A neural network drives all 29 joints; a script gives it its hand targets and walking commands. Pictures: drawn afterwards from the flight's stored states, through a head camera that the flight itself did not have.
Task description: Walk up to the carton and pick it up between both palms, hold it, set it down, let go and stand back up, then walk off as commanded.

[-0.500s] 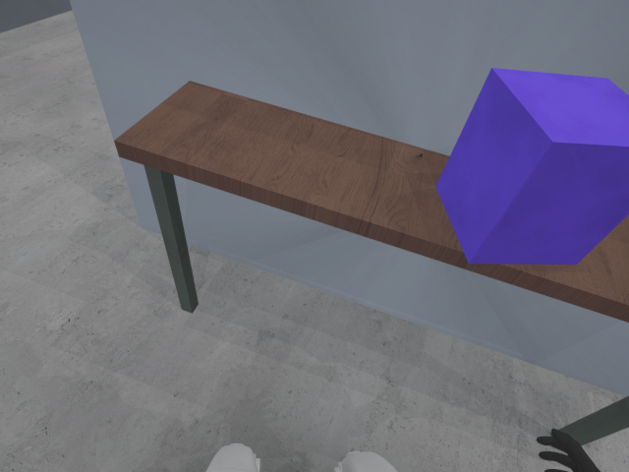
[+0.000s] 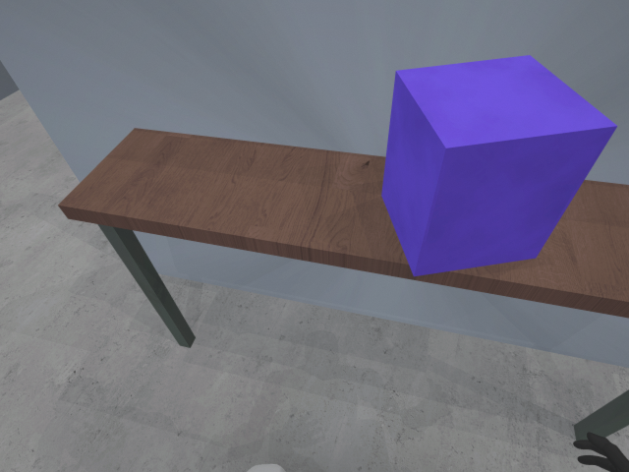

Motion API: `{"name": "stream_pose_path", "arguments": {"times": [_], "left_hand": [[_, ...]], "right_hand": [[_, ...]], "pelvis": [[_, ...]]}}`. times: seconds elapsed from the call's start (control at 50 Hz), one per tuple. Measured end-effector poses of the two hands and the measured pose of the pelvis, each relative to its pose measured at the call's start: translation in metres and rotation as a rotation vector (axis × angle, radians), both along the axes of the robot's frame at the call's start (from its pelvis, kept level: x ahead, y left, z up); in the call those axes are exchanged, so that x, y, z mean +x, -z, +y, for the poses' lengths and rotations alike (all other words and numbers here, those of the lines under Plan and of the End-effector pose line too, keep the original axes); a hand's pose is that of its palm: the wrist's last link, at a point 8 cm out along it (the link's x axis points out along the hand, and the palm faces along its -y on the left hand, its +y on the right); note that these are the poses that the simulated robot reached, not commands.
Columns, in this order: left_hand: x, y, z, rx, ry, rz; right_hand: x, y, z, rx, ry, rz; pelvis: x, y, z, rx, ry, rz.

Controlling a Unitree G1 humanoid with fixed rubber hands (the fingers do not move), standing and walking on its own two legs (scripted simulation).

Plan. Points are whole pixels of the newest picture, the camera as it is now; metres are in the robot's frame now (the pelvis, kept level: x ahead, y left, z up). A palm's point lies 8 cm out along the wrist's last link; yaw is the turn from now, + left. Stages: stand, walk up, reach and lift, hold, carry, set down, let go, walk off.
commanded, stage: walk up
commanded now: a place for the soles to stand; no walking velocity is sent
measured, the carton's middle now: (469, 169) +0.56 -0.19 +0.08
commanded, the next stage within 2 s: none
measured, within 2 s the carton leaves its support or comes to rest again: neither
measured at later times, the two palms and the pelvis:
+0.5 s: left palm out of the picture +0.13 +0.20 -0.08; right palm out of the picture +0.15 -0.44 -0.10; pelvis +0.06 -0.10 -0.01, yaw -8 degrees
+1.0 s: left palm out of the picture +0.13 +0.26 -0.12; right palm out of the picture +0.13 -0.39 -0.05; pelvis +0.04 -0.05 -0.01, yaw -7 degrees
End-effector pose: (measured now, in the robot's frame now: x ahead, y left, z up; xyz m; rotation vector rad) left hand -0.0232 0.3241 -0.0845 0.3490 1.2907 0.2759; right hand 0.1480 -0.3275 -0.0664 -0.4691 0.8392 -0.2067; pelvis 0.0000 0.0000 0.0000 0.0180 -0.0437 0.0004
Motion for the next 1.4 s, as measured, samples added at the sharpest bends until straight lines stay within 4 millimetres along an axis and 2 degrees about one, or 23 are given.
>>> {"name": "stream_pose_path", "arguments": {"times": [0.06, 0.12, 0.18, 0.24, 0.32, 0.38, 0.46, 0.56, 0.64, 0.74, 0.82, 0.92, 1.0, 1.06, 1.12, 1.22, 1.32, 1.4], "left_hand": [[0.017, 0.006, 0.000, -0.009, 0.026, 0.014], [0.049, 0.012, -0.010, -0.020, 0.049, -0.032], [0.088, 0.015, -0.027, -0.034, 0.086, -0.099], [0.122, 0.017, -0.048, -0.035, 0.123, -0.155], [0.146, 0.023, -0.082, -0.017, 0.166, -0.187], [0.146, 0.024, -0.107, -0.012, 0.159, -0.184], [0.153, 0.003, -0.125, 0.007, 0.140, -0.192], [0.160, -0.020, -0.107, 0.097, 0.164, -0.175], [0.162, -0.023, -0.089, 0.133, 0.171, -0.160], [0.161, -0.004, -0.068, 0.100, 0.168, -0.149], [0.167, 0.013, -0.060, 0.043, 0.163, -0.184], [0.166, 0.030, -0.061, -0.009, 0.168, -0.212], [0.158, 0.036, -0.063, -0.017, 0.172, -0.220], [0.149, 0.033, -0.065, -0.002, 0.170, -0.220], [0.134, 0.026, -0.066, 0.030, 0.167, -0.203], [0.108, 0.002, -0.058, 0.093, 0.145, -0.179], [0.107, -0.011, -0.042, 0.137, 0.152, -0.188], [0.109, -0.009, -0.045, 0.126, 0.157, -0.205]], "right_hand": [[0.004, -0.007, -0.007, -0.027, 0.004, 0.004], [-0.002, -0.016, -0.022, -0.064, 0.029, 0.021], [-0.007, -0.024, -0.046, -0.098, 0.061, 0.026], [-0.003, -0.028, -0.071, -0.109, 0.078, 0.016], [0.004, -0.012, -0.110, -0.088, 0.095, 0.006], [0.009, 0.007, -0.124, -0.049, 0.118, 0.010], [0.009, 0.026, -0.119, 0.038, 0.132, 0.038], [0.004, 0.042, -0.109, 0.099, 0.140, 0.109], [0.004, 0.046, -0.099, 0.099, 0.140, 0.132], [0.000, 0.039, -0.079, 0.062, 0.141, 0.151], [-0.001, 0.017, -0.062, 0.030, 0.136, 0.130], [-0.010, -0.009, -0.063, -0.033, 0.143, 0.105], [-0.020, -0.015, -0.067, -0.049, 0.144, 0.093], [-0.027, -0.009, -0.070, -0.028, 0.142, 0.089], [-0.032, 0.005, -0.073, 0.014, 0.146, 0.085], [-0.037, 0.025, -0.063, 0.084, 0.141, 0.088], [-0.042, 0.038, -0.049, 0.126, 0.123, 0.092], [-0.045, 0.034, -0.050, 0.120, 0.120, 0.080]], "pelvis": [[0.008, 0.000, -0.004, 0.006, 0.010, 0.013], [0.019, -0.002, -0.014, 0.016, 0.017, 0.009], [0.029, -0.002, -0.029, 0.010, 0.039, 0.003], [0.039, 0.001, -0.051, 0.016, 0.056, -0.009], [0.050, 0.014, -0.086, 0.030, 0.086, -0.017], [0.055, 0.020, -0.102, 0.031, 0.102, -0.042], [0.060, 0.011, -0.104, 0.015, 0.121, -0.031], [0.064, 0.006, -0.101, -0.004, 0.134, -0.010], [0.067, 0.007, -0.092, -0.017, 0.134, 0.001], [0.065, 0.012, -0.069, -0.044, 0.132, 0.012], [0.060, 0.009, -0.056, -0.038, 0.119, 0.000], [0.052, 0.008, -0.050, -0.051, 0.126, -0.014], [0.043, 0.009, -0.053, -0.047, 0.127, -0.027], [0.035, 0.011, -0.057, -0.039, 0.129, -0.037], [0.027, 0.013, -0.063, -0.039, 0.135, -0.050], [0.017, 0.009, -0.062, -0.037, 0.130, -0.057], [0.010, 0.010, -0.054, -0.043, 0.128, -0.058], [0.006, 0.010, -0.054, -0.042, 0.128, -0.061]]}}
